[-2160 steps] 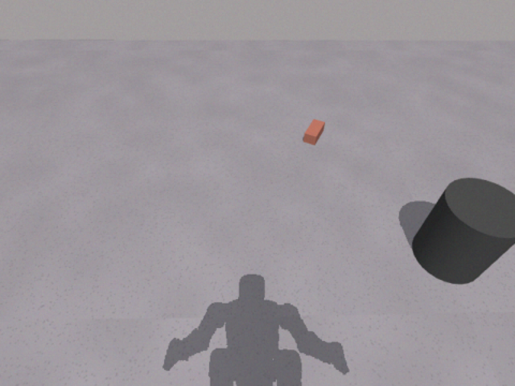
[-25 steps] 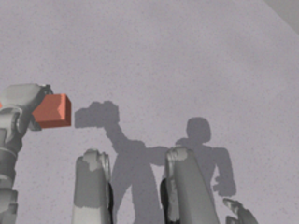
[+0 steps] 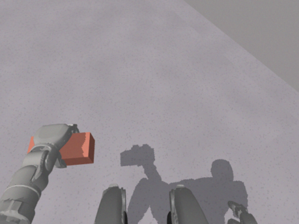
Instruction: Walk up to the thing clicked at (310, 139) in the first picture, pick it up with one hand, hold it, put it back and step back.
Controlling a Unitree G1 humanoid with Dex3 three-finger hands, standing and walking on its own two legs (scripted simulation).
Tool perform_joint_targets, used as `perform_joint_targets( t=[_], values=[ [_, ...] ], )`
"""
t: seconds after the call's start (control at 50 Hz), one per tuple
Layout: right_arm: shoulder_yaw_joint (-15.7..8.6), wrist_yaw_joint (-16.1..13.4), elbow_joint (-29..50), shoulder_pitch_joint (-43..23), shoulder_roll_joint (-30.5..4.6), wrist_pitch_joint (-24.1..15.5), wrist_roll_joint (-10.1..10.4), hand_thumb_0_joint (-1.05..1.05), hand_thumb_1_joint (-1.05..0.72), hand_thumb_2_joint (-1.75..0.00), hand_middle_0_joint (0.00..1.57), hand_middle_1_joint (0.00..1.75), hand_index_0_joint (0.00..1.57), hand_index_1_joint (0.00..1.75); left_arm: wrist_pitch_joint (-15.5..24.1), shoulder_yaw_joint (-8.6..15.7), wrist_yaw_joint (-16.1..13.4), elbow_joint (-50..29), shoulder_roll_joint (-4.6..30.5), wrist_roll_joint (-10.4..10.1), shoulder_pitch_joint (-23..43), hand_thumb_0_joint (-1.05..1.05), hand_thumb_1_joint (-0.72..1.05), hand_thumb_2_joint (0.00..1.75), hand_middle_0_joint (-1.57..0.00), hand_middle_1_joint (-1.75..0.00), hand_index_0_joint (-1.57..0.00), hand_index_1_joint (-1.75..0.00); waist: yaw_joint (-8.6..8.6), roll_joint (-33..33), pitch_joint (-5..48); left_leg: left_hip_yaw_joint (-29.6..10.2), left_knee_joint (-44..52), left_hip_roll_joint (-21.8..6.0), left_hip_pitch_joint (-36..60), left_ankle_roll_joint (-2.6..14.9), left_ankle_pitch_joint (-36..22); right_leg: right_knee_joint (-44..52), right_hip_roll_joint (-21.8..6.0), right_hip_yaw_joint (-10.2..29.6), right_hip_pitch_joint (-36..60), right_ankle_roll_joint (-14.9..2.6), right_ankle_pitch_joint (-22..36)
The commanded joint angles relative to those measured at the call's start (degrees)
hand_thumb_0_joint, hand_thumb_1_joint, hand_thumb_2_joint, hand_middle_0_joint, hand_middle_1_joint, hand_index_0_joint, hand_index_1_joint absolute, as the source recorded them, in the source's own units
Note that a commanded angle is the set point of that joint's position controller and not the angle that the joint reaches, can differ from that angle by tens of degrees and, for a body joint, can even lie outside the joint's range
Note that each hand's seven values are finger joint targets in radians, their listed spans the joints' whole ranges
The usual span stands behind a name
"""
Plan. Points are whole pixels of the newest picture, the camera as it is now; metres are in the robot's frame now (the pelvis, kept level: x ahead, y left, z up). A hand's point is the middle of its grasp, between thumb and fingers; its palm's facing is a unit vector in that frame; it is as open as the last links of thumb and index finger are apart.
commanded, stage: lift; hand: left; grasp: from above
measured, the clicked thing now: (63, 150) +0.36 +0.26 -0.10
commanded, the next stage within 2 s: hold in 0.60 s
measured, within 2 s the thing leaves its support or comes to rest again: neither
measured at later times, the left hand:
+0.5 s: hand (58, 130) +0.36 +0.23 +0.03, palm faces -0.45 -0.07 -0.89, open 10.5 cm
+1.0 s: hand (52, 115) +0.38 +0.22 +0.08, palm faces -0.46 -0.04 -0.89, open 10.5 cm
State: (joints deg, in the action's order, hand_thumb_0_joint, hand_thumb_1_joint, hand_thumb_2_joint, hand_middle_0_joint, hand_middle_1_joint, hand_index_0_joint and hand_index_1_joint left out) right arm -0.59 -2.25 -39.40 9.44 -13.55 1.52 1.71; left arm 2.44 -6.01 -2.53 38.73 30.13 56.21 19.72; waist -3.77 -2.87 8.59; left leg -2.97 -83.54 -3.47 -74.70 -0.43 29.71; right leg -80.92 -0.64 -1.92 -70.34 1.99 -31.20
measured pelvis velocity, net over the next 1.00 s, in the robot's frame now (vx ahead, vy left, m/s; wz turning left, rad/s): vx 0.07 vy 0.00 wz -0.01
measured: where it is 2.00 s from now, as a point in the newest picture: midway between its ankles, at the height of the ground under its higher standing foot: outside the picture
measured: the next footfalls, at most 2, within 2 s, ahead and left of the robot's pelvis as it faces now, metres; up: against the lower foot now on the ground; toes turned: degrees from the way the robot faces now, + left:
none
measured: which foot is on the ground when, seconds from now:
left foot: down 0.00-1.00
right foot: down 0.00-1.00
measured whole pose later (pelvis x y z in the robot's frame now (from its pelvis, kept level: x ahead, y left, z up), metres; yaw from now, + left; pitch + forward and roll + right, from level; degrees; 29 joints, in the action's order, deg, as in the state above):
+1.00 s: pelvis +0.07 +0.00 +0.14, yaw +0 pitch +6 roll +0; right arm -3.0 -2.5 -40.2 13.8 -14.2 2.7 2.9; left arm 0.4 -12.3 -2.7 44.5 22.8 57.6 17.6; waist -1.6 -2.0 3.8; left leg 2.6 -39.5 -2.4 -27.3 -0.3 18.3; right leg -38.6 -1.7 1.3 -25.5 2.2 -19.2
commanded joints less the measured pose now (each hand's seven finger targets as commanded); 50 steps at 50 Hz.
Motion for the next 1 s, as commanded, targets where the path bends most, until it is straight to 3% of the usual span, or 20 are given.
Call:
perform_joint_targets(
  t=[0.0,0.04,0.08,0.22,0.24,0.28,0.32,0.34,0.44,0.5,0.54,0.64,0.7,0.8,0.86,0.88,0.9,0.98],
  values=[
    [-3.6,-1.5,4.38,2.78,-9.04,-3.05,0.12,0.0,-0.9,-0.9,0.2,0.3,0.2,0.3,0.46,3.88,-3.17,-7.38,10.51,0.01,15.88,0.0,0.62,0.83,-0.95,-0.76,-0.96,-0.75,-0.76,-2.8,18.96,0.68,19.99,2.17,24.21,1.1,0.63,19.66,2.6,0.95,13.82,-2.88,1.47],
    [-3.65,-1.56,4.05,3.15,-8.71,-3.5,0.21,0.0,-0.9,-0.9,0.2,0.3,0.2,0.3,0.55,2.36,-3.5,-5.92,8.15,0.33,15.09,0.0,0.62,0.81,-0.95,-0.77,-0.97,-0.75,-0.73,-2.09,18.44,0.63,22.13,2.17,27.23,0.88,-1.46,21.75,2.68,1.14,16.19,-2.91,3.18],
    [-3.83,-1.61,3.77,3.5,-8.89,-3.83,0.19,0.0,-0.9,-0.9,0.2,0.3,0.2,0.3,0.73,3.36,-4.36,-5.01,8.78,0.46,14.7,0.0,0.64,0.8,-0.96,-0.76,-0.98,-0.74,-0.25,-1.98,18.01,0.54,24.3,2.05,29.39,0.71,-3.36,23.4,2.69,1.14,18.71,-2.81,4.88],
    [-4.09,-1.4,3.05,5.43,-8.62,-3.91,0.2,0.0,-0.9,-0.9,0.2,0.3,0.2,0.3,-0.13,1.82,-7.75,-0.78,7.33,2.7,17.5,0.0,0.62,0.84,-0.94,-0.79,-0.96,-0.77,0.32,-1.28,16.41,2.18,30.41,2.63,37.21,0.62,-11.85,29.98,2.95,1.41,26.85,-2.63,12.42],
    [-4.32,-1.36,3.01,5.53,-8.75,-3.83,0.07,0.0,-0.9,-0.9,0.2,0.3,0.2,0.3,-0.26,2.17,-7.97,-0.71,7.73,2.59,18.34,0.0,0.6,0.87,-0.95,-0.77,-0.96,-0.76,0.52,-1.04,16.82,2.43,31.16,2.73,38.48,0.62,-12.8,31.1,2.88,1.44,28.52,-2.48,13.28],
    [-4.25,-1.12,2.77,5.88,-8.48,-3.71,-0.11,0.0,-0.9,-0.9,0.2,0.3,0.2,0.3,-0.8,0.41,-8.06,0.15,4.98,2.21,18.46,0.0,0.61,0.85,-0.95,-0.78,-0.96,-0.77,0.17,-0.66,16.29,2.57,32.43,2.89,40.26,0.66,-14.87,32.46,2.7,1.64,30.35,-2.33,15.67],
    [-4.61,-0.99,3.1,5.96,-9.06,-3.41,0.08,0.0,-0.9,-0.9,0.2,0.3,0.2,0.3,-1.52,2.07,-8.4,2.0,6.88,2.23,16.71,0.0,0.58,0.86,-0.93,-0.77,-0.94,-0.76,0.73,-0.81,15.04,2.82,34.51,2.99,41.97,0.52,-14.93,34.34,2.64,1.73,31.79,-2.35,15.49],
    [-4.38,-0.84,3.02,5.77,-8.81,-3.22,0.01,0.0,-0.9,-0.9,0.2,0.3,0.2,0.3,-1.83,1.01,-8.44,2.13,5.61,2.15,17.17,0.0,0.56,0.86,-0.93,-0.75,-0.93,-0.74,0.74,-0.65,14.3,2.95,35.4,3.05,42.75,0.5,-15.24,35.15,2.52,1.61,32.58,-2.34,15.92],
    [-4.64,-0.81,3.65,5.54,-8.6,-2.88,0.08,0.0,-0.9,-0.9,0.2,0.3,0.2,0.3,-2.39,-0.19,-7.78,1.05,3.84,1.32,16.19,0.0,0.55,0.82,-0.94,-0.71,-0.94,-0.71,0.65,0.5,13.26,3.26,38.9,3.36,46.12,0.58,-16.58,38.89,2.4,2.09,36.69,-2.05,17.5],
    [-4.9,-0.94,3.91,5.52,-8.87,-2.66,0.14,0.0,-0.9,-0.9,0.2,0.3,0.2,0.3,-2.25,0.91,-7.65,0.13,5.44,1.28,17.13,0.0,0.57,0.81,-0.94,-0.71,-0.95,-0.7,1.07,0.17,13.54,3.53,40.81,3.26,48.97,0.46,-18.39,40.5,2.4,1.96,38.92,-2.07,18.93],
    [-4.81,-0.88,4.07,5.59,-8.68,-2.51,0.22,0.0,-0.9,-0.9,0.2,0.3,0.2,0.3,-2.26,-0.28,-7.39,-0.07,3.78,1.34,16.83,0.0,0.55,0.83,-0.93,-0.71,-0.93,-0.71,0.79,0.67,12.89,3.49,42.14,3.21,50.3,0.4,-19.1,41.14,2.38,1.7,39.74,-2.17,19.43],
    [-4.86,-0.91,3.97,5.18,-8.63,-2.2,0.38,0.0,-0.9,-0.9,0.2,0.3,0.2,0.3,-2.12,-0.94,-6.86,-0.65,3.31,1.76,16.51,0.0,0.59,0.86,-0.95,-0.75,-0.96,-0.74,1.02,0.78,11.38,4.12,44.57,3.46,52.36,0.44,-19.8,43.79,2.45,2.06,41.52,-2.17,20.24],
    [-5.11,-0.88,3.84,5.32,-8.81,-2.11,0.42,0.0,-0.9,-0.9,0.2,0.3,0.2,0.3,-2.28,-0.14,-6.72,-1.69,4.2,1.5,16.64,0.0,0.56,0.82,-0.91,-0.76,-0.93,-0.74,1.52,0.1,12.09,4.23,45.72,3.45,54.51,0.18,-22.28,44.43,2.51,1.94,43.55,-2.3,22.19],
    [-5.14,-0.89,4.38,4.31,-9.05,-1.57,0.83,0.0,-0.9,-0.9,0.2,0.3,0.2,0.3,-2.17,-1.38,-4.65,-2.85,3.63,1.72,17.43,0.0,0.59,0.84,-0.93,-0.76,-0.95,-0.74,1.45,1.42,10.99,4.66,47.45,3.57,56.33,0.5,-23.94,46.27,2.55,2.01,45.46,-2.15,23.93],
    [-4.99,-0.86,4.76,3.97,-8.9,-1.37,0.94,0.0,-0.89,-0.9,0.2,0.3,0.2,0.3,-2.25,-1.46,-3.43,-2.4,3.09,1.43,15.07,0.0,0.59,0.86,-0.93,-0.77,-0.95,-0.75,1.91,1.66,9.85,4.62,48.51,3.55,57.05,0.4,-24.78,46.93,2.7,1.91,46.47,-2.25,24.3],
    [-5.1,-0.89,5.11,3.47,-9.05,-1.22,0.98,0.0,-0.89,-0.89,0.2,0.3,0.2,0.3,-2.04,-0.54,-3.22,-4.49,4.45,1.1,15.58,0.0,0.61,0.84,-0.94,-0.75,-0.96,-0.73,2.4,0.53,10.31,4.79,49.03,3.38,58.09,0.24,-25.12,47.23,2.76,1.75,47.28,-2.32,24.2],
    [-5.14,-0.91,5.26,3.59,-8.99,-1.17,1.07,0.0,-0.89,-0.89,0.2,0.3,0.2,0.3,-2.03,-1.36,-2.72,-4.15,3.67,1.57,15.95,0.0,0.61,0.82,-0.94,-0.74,-0.96,-0.72,1.88,0.66,10.26,4.78,49.25,3.29,58.51,0.22,-25.9,47.03,2.93,1.8,47.04,-2.46,24.85],
    [-4.84,-0.99,6.05,2.63,-8.57,-0.87,1.21,0.0,-0.89,-0.89,0.2,0.3,0.2,0.3,-2.0,-1.28,-1.63,-4.67,3.55,1.51,14.69,0.0,0.62,0.84,-0.94,-0.77,-0.96,-0.74,2.62,1.96,9.3,5.46,49.73,3.87,58.33,0.71,-26.46,48.29,2.57,2.35,49.06,-2.07,26.34]
  ],
)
